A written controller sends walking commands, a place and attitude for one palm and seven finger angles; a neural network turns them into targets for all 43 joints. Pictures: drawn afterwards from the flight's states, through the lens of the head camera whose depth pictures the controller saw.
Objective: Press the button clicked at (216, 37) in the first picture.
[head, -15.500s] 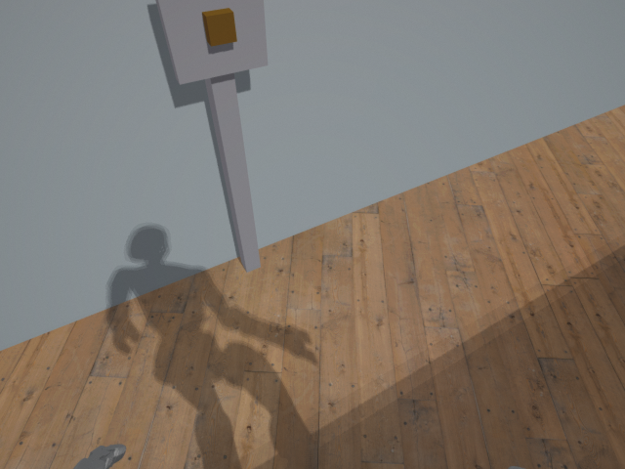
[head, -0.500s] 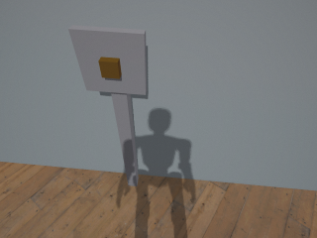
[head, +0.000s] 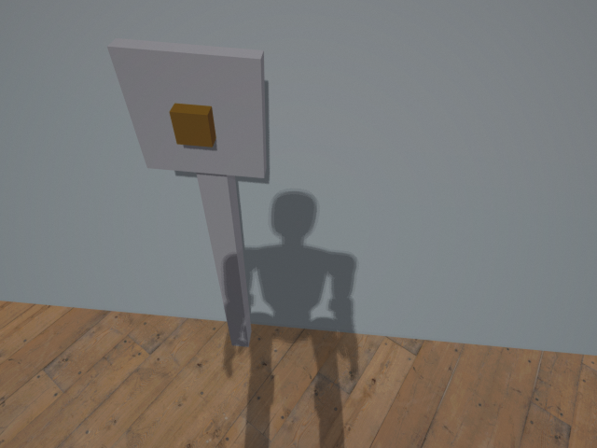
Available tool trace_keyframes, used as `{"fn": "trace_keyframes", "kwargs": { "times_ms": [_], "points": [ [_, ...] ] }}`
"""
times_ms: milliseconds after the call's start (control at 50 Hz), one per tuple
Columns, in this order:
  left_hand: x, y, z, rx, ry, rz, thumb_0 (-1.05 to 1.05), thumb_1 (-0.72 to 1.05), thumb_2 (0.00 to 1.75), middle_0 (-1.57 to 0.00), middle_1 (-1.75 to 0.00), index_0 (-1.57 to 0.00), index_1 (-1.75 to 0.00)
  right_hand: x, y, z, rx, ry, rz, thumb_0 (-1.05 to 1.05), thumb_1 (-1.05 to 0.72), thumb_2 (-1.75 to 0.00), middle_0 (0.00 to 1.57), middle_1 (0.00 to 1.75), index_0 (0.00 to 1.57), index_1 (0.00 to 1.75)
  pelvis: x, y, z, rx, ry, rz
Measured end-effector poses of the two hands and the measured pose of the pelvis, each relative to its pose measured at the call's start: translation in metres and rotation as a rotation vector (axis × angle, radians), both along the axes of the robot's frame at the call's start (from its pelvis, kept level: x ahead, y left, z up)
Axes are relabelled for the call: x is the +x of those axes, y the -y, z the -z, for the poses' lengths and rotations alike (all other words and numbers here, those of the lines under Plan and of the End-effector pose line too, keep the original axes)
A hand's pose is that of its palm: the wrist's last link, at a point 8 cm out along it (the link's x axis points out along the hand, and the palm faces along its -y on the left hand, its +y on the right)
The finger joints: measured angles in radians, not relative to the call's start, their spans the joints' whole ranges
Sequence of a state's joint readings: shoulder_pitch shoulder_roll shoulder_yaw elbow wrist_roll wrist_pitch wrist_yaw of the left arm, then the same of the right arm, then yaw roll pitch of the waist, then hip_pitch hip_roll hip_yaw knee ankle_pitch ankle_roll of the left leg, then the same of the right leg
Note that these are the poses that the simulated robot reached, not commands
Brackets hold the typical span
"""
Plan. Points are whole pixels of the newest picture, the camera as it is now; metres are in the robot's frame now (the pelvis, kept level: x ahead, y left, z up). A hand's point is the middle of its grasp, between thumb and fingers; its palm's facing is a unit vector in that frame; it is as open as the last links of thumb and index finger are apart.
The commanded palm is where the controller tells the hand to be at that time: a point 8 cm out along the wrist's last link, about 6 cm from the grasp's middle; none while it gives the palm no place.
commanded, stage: look again from close up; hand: left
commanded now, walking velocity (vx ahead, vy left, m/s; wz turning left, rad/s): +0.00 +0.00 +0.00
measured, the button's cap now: (194, 124) +0.54 +0.21 +0.15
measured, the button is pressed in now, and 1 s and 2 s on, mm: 0 0 0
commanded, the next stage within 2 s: shuffle to correct the standing spot in 0.14 s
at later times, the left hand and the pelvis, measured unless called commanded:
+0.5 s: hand out of the picture +0.00 +0.17 -0.19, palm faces +0.07 -0.99 -0.16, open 7.4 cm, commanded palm none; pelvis +0.04 +0.01 -0.01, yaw +1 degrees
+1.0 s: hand (182, 442) +0.17 +0.18 -0.17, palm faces +0.04 -0.97 -0.22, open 7.4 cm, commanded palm none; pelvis +0.08 +0.00 +0.00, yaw +1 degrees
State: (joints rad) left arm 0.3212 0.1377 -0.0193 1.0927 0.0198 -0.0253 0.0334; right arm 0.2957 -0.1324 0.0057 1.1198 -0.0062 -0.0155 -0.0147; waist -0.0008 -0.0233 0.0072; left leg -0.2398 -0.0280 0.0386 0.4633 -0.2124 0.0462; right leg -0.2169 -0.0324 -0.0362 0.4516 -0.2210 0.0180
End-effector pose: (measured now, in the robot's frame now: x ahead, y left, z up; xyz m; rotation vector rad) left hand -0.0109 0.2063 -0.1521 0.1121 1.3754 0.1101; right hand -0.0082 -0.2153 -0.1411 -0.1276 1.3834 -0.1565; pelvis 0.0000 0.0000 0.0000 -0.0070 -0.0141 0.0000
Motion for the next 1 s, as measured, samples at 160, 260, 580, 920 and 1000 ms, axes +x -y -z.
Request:
{"fn": "trace_keyframes", "kwargs": {
  "times_ms": [160, 260, 580, 920, 1000],
  "points": [
    [0.01, -0.006, -0.001, 0.014, 0.003, 0.004, 0.01, 0.91, 0.9, -0.2, -0.3, -0.19, -0.3, 0.013, 0.006, -0.002, -0.013, 0.012, -0.004, 0.01, -0.92, -0.9, 0.2, 0.3, 0.2, 0.3, 0.006, 0.001, -0.001, -0.001, 0.001, 0.001],
    [0.012, -0.01, -0.003, 0.022, -0.005, 0.003, 0.01, 0.91, 0.9, -0.2, -0.3, -0.19, -0.3, 0.019, 0.007, -0.002, -0.015, 0.013, -0.011, 0.01, -0.92, -0.9, 0.2, 0.3, 0.2, 0.3, 0.01, 0.001, -0.001, -0.001, 0.0, 0.001],
    [0.006, -0.024, 0.012, -0.008, -0.125, -0.071, 0.01, 0.9, 0.9, -0.2, -0.3, -0.19, -0.3, 0.05, -0.011, 0.002, -0.031, -0.031, -0.024, 0.01, -0.91, -0.9, 0.2, 0.3, 0.2, 0.3, 0.059, -0.019, 0.011, -0.015, -0.02, 0.002],
    [0.147, -0.04, -0.013, 0.071, 0.11, -0.01, 0.01, 0.91, 0.9, -0.2, -0.3, -0.19, -0.3, 0.057, -0.03, 0.003, 0.012, -0.083, 0.024, 0.01, -0.91, -0.9, 0.2, 0.3, 0.21, 0.3, 0.072, -0.015, -0.002, -0.008, -0.011, -0.018],
    [0.167, -0.026, -0.016, 0.083, 0.174, 0.008, 0.01, 0.91, 0.9, -0.2, -0.3, -0.19, -0.3, 0.067, -0.011, 0.012, 0.018, -0.059, 0.025, 0.01, -0.91, -0.9, 0.2, 0.3, 0.2, 0.3, 0.075, -0.002, 0.004, 0.009, -0.013, -0.013]
  ]
}}
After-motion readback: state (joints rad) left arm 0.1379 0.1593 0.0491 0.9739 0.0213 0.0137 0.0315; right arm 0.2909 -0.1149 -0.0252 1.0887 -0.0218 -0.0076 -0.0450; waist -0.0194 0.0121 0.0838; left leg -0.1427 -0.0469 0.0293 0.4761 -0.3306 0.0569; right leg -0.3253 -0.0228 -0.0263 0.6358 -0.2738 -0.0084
